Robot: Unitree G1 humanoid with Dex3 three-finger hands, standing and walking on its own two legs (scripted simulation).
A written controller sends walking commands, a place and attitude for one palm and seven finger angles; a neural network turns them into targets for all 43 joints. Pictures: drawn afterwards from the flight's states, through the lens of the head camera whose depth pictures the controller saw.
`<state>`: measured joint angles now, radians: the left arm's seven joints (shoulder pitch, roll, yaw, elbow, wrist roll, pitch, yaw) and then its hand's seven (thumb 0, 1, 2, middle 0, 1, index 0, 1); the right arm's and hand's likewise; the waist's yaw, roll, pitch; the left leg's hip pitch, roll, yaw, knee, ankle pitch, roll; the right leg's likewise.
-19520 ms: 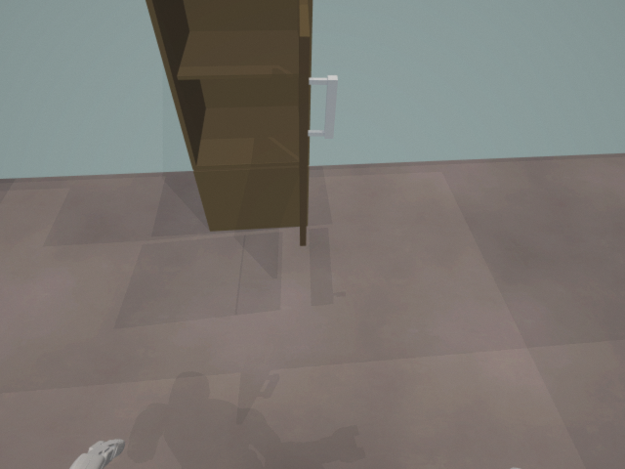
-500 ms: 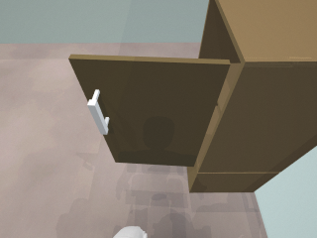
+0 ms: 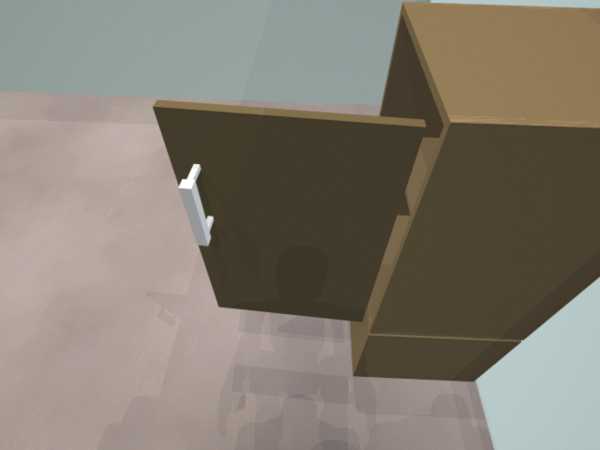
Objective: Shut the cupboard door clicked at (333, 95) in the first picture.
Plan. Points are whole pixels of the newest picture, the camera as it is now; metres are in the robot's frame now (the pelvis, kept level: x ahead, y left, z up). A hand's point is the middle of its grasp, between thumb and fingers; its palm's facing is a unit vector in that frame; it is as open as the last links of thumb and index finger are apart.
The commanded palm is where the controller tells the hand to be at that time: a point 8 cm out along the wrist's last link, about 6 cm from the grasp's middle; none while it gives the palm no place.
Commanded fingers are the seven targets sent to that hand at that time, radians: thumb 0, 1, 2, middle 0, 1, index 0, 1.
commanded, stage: come to a stop and stand still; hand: left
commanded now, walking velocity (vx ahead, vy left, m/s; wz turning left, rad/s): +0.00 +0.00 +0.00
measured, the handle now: (199, 206) +0.47 +0.22 +0.02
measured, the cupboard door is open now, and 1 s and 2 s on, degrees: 86 86 86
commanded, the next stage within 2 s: look again from close up in 0.92 s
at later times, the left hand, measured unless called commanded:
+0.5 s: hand out of the picture +0.07 +0.23 -0.16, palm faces -0.05 -0.97 -0.23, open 7.4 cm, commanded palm none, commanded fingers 0.00 0.90 0.90 -0.20 -0.30 -0.20 -0.30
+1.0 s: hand out of the picture +0.07 +0.23 -0.17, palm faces -0.05 -0.98 -0.20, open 7.4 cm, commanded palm none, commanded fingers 0.00 0.90 0.90 -0.20 -0.30 -0.20 -0.30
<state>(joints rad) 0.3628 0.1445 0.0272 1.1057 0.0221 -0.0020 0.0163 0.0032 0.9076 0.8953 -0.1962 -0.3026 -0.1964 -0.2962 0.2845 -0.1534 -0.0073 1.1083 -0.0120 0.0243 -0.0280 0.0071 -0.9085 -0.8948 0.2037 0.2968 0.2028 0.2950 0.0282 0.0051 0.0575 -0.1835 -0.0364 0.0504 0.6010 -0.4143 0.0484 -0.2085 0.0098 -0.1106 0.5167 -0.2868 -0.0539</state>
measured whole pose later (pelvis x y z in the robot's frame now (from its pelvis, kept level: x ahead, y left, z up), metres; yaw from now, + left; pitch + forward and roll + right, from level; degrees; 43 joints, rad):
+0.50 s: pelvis +0.03 +0.05 +0.01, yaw -4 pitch +0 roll +0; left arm 0.26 0.16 0.00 1.04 0.02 -0.01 0.04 0.00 0.90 0.90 -0.20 -0.30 -0.20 -0.30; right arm 0.30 -0.18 0.02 1.06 -0.01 -0.02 -0.02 0.01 -0.94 -0.89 0.20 0.30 0.20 0.29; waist -0.01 0.03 0.01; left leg -0.19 -0.06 0.05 0.44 -0.25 0.07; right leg -0.19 -0.04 -0.02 0.47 -0.28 0.02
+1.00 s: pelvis +0.05 +0.06 +0.01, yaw -4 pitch +0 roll +0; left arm 0.26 0.15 -0.01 1.10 0.01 0.00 0.05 0.00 0.91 0.90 -0.20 -0.30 -0.20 -0.30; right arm 0.25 -0.17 0.02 1.11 0.00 -0.02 -0.04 0.01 -0.91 -0.89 0.20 0.30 0.20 0.29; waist 0.00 0.00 0.06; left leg -0.12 -0.08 0.06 0.41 -0.28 0.08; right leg -0.13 -0.06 -0.01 0.44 -0.31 0.04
